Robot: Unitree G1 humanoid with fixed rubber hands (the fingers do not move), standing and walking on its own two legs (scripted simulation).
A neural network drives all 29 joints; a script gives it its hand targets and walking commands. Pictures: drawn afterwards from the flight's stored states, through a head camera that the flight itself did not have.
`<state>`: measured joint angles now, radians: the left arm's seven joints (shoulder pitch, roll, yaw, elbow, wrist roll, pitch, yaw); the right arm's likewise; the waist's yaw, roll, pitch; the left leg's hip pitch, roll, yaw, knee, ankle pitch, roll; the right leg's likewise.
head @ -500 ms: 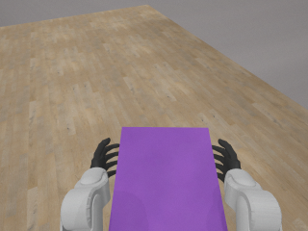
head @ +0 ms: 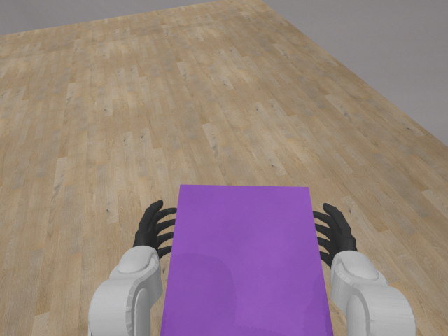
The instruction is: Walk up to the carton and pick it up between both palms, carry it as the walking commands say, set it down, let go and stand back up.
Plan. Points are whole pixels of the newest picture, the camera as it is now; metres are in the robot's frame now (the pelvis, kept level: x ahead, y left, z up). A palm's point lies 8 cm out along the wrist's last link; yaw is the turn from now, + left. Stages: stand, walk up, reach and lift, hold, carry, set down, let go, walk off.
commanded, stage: carry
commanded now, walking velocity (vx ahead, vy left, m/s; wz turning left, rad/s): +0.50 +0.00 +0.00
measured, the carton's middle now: (241, 274) +0.24 +0.01 +0.00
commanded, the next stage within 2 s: none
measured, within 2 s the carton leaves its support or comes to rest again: neither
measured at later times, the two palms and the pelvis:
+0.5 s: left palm (182, 108) +0.60 +0.16 +0.09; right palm (305, 113) +0.57 -0.12 +0.09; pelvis +0.34 +0.04 +0.00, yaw -4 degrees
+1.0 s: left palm (204, 45) +0.92 +0.15 +0.09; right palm (296, 45) +0.92 -0.14 +0.09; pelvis +0.68 +0.01 -0.01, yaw -1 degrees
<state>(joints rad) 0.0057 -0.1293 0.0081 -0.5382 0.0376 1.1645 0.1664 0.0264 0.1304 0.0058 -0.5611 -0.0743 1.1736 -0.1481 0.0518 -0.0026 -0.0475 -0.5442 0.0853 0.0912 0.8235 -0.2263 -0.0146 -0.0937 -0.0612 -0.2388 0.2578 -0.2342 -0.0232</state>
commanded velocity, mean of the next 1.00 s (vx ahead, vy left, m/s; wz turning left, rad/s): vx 0.50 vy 0.00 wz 0.00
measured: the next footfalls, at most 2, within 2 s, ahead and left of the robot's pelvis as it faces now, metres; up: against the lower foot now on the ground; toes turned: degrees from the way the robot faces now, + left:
left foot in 0.16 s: +0.31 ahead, +0.14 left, +0.00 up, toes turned +11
right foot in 0.62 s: +0.59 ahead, -0.11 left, +0.00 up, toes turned -15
